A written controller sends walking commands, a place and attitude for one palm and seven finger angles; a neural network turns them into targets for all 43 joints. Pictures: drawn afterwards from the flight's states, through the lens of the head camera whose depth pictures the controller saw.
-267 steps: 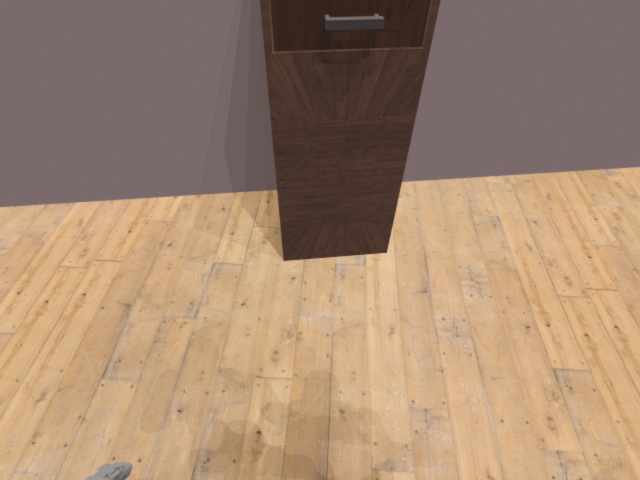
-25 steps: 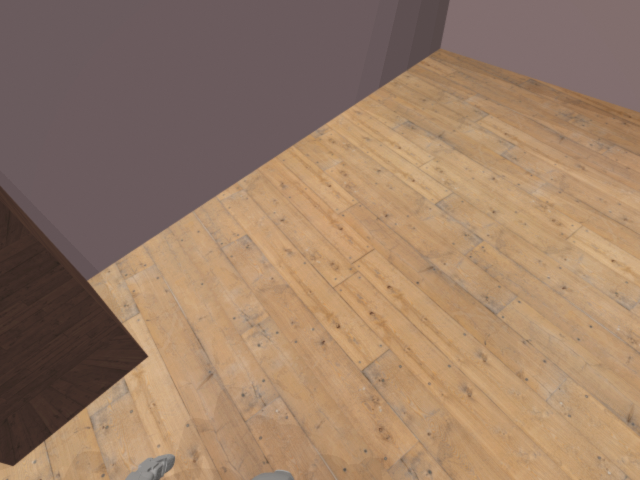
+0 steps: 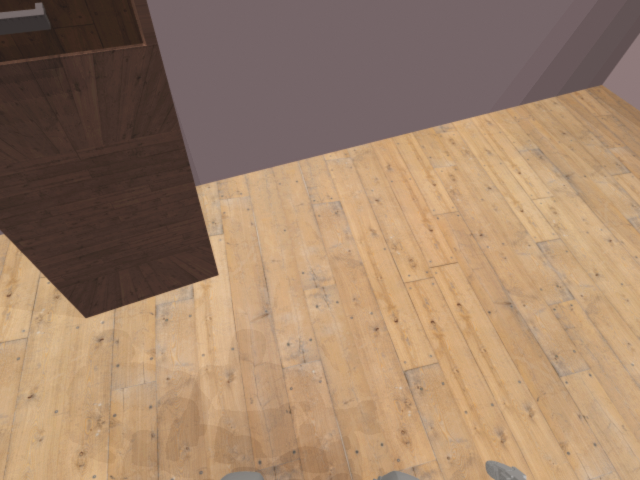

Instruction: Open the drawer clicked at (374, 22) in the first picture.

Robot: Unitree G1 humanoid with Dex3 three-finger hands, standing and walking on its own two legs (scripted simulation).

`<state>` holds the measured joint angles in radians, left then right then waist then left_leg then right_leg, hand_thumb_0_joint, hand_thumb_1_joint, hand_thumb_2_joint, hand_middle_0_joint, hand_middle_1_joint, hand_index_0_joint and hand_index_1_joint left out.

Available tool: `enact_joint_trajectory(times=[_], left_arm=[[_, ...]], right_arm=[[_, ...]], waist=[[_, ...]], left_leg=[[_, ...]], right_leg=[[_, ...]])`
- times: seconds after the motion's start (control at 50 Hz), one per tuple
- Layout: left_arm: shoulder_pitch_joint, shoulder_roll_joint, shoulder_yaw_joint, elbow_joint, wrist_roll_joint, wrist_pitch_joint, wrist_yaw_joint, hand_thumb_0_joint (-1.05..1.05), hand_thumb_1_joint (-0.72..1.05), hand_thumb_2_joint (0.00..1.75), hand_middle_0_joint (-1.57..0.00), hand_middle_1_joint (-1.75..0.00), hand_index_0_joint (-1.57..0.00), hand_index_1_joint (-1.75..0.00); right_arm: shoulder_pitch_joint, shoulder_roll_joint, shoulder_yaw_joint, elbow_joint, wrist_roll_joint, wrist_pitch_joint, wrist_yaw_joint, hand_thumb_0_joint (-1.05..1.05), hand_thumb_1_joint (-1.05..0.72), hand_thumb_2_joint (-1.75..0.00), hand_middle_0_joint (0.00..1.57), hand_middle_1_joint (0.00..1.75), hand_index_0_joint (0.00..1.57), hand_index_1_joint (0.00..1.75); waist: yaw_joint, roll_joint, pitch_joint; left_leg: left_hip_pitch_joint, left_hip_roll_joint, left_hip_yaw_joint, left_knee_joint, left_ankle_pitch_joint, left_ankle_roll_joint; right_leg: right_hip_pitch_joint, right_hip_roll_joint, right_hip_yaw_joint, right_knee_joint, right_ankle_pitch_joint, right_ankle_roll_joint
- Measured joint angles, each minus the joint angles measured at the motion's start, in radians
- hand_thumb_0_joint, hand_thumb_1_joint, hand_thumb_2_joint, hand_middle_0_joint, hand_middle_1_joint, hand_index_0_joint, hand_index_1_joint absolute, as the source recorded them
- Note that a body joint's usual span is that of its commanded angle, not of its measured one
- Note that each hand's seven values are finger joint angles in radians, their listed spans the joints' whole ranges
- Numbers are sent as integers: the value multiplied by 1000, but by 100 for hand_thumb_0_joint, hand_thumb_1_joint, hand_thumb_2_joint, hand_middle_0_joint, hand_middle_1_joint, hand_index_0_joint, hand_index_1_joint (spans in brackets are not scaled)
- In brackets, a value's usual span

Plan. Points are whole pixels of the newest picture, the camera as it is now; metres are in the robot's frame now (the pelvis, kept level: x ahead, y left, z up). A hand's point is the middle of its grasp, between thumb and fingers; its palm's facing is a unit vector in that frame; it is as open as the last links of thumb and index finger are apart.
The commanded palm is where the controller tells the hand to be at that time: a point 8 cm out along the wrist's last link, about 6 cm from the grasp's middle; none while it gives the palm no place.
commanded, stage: turn to face it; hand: left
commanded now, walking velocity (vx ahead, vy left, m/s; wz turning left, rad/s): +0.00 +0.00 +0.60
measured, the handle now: out of the picture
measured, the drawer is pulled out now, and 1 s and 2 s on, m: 0.00 0.00 0.00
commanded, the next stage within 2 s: take the last steps up to it in 0.72 s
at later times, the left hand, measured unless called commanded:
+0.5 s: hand out of the picture +0.05 +0.18 -0.12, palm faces +0.28 -0.91 -0.30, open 7.4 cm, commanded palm none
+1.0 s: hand out of the picture -0.13 +0.20 -0.16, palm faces +0.48 -0.84 -0.23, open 7.4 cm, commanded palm none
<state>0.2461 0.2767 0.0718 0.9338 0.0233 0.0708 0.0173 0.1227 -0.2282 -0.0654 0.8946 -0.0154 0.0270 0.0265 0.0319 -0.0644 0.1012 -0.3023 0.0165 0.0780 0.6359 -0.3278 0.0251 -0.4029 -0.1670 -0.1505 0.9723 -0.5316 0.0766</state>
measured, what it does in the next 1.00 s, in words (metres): steps on the spot, turning left: right foot, then left foot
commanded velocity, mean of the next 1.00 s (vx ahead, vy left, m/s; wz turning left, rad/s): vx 0.06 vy -0.01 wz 0.37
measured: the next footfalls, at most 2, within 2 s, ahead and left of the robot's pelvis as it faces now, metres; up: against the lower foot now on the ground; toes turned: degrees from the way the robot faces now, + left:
right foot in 0.38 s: +0.06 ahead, -0.14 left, +0.00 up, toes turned +10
left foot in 0.78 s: -0.05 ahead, +0.11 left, +0.00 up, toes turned +30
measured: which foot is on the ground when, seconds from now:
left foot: down 0.00-0.38, up 0.40-0.76, down 0.78-1.00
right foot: up 0.00-0.36, down 0.38-0.80, up 0.82-1.00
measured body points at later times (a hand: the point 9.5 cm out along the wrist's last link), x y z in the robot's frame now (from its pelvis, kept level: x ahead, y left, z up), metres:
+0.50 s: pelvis -0.01 -0.04 +0.01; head +0.01 -0.07 +0.46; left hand +0.03 +0.23 -0.10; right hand +0.11 -0.28 -0.15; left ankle -0.05 +0.09 -0.65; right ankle +0.02 -0.15 -0.72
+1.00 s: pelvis -0.04 +0.00 +0.02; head -0.05 +0.03 +0.47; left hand -0.15 +0.24 -0.14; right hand +0.15 -0.16 -0.11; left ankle -0.09 +0.09 -0.72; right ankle +0.01 -0.14 -0.65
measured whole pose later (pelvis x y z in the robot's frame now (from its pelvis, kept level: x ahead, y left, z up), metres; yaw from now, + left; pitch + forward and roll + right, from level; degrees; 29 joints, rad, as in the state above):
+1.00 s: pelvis -0.04 +0.00 +0.02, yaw +27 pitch -2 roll -1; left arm 0.28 0.26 0.05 1.02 0.03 0.05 0.00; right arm 0.19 -0.16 -0.02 0.96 -0.02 -0.01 -0.01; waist 0.03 -0.03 0.03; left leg -0.17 0.01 0.05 0.45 -0.25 0.04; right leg -0.43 -0.10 -0.06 1.06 -0.39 0.06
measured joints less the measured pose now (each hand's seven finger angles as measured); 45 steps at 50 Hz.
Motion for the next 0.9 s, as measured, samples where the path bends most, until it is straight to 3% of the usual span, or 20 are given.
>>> enact_joint_trajectory(times=[0.06,0.12,0.24,0.34,0.36,0.38,0.42,0.46,0.5,0.56,0.62,0.72,0.78,0.84,0.9], left_arm=[[-24,9,8,4,-2,4,-3,1,91,90,-20,-30,-20,-30],[-52,7,6,-15,-4,-7,-7,1,91,90,-20,-30,-20,-30],[-104,-13,-2,-53,-7,-14,-3,1,91,90,-20,-30,-20,-30],[-131,-40,-17,-82,-15,-29,0,1,91,90,-20,-30,-20,-30],[-129,-44,-21,-89,-16,-37,0,1,91,90,-20,-30,-20,-30],[-127,-52,-25,-93,-13,-47,1,1,91,90,-20,-30,-20,-30],[-120,-72,-38,-96,-5,-56,4,1,91,90,-20,-30,-20,-30],[-100,-88,-47,-94,-3,-58,5,1,91,90,-20,-30,-20,-30],[-80,-97,-49,-86,-3,-53,7,1,91,90,-20,-30,-20,-30],[-57,-100,-51,-71,0,-52,8,1,90,90,-20,-30,-20,-30],[-38,-98,-50,-58,4,-55,7,1,90,90,-20,-30,-20,-30],[-7,-79,-43,-31,13,-56,3,1,90,90,-20,-30,-21,-30],[18,-59,-33,-9,7,-49,2,1,90,90,-20,-30,-21,-30],[25,-26,-20,23,-3,-20,7,1,90,90,-20,-30,-20,-30],[31,-13,-14,59,-1,-4,7,1,91,90,-20,-30,-20,-30]], right_arm=[[13,10,8,-2,-3,-4,-15,1,-90,-90,20,30,21,30],[26,12,13,6,-4,0,-20,1,-90,-90,20,30,21,30],[57,14,9,19,-8,11,-16,1,-90,-90,21,30,21,30],[80,2,-4,25,-9,23,-15,1,-90,-90,21,30,21,30],[87,-1,-7,26,-6,26,-14,1,-90,-90,21,30,21,30],[93,-9,-12,26,-2,28,-13,1,-90,-90,21,30,21,30],[95,-25,-25,34,-1,38,-15,1,-90,-90,20,30,21,30],[103,-37,-33,42,-5,49,-11,1,-90,-90,20,30,21,30],[106,-45,-38,48,-8,55,-4,1,-90,-90,20,30,20,30],[109,-48,-39,53,-8,57,2,1,-91,-90,20,30,20,30],[101,-44,-35,60,-6,62,3,1,-91,-90,20,30,20,30],[64,-30,-18,63,2,54,-3,1,-91,-90,20,30,20,29],[46,-24,-5,50,4,31,-5,1,-91,-90,20,30,20,30],[22,6,8,45,0,7,-10,1,-91,-90,20,30,20,30],[22,31,26,45,-7,-7,-24,1,-91,-90,20,30,20,30]], waist=[[-11,15,-7],[-18,31,-13],[-41,56,-28],[-64,87,-35],[-65,91,-40],[-64,104,-43],[-67,129,-38],[-68,132,-44],[-67,129,-48],[-67,116,-46],[-57,97,-37],[-22,61,-18],[-10,50,-19],[5,11,-11],[8,17,-26]], left_leg=[[17,-8,-35,-55,31,5],[32,-22,-68,-107,70,11],[28,-50,-130,-141,106,6],[-10,-68,-188,-104,107,-19],[-24,-75,-198,-84,100,-27],[-43,-77,-211,-52,88,-36],[-101,-81,-201,113,-68,-52],[-162,-80,-163,312,-118,-61],[-197,-58,-127,454,-90,-72],[-203,-18,-100,517,-51,-88],[-168,12,-84,447,-61,-98],[-60,24,-44,194,-111,-92],[36,17,-19,-25,7,-77],[37,-4,-8,-22,8,-8],[65,3,-14,-64,16,6]], right_leg=[[-65,39,58,123,55,8],[-85,56,97,119,107,15],[-44,85,136,-25,114,19],[65,128,135,-264,144,5],[103,133,129,-349,190,1],[126,139,118,-404,226,-32],[131,136,88,-390,231,-76],[153,116,62,-403,228,-85],[176,99,43,-429,236,-84],[199,77,13,-454,246,-81],[206,57,-15,-461,249,-76],[185,21,-45,-427,237,-56],[156,4,-65,-365,209,-31],[78,4,13,-181,57,-19],[15,44,65,0,29,-19]])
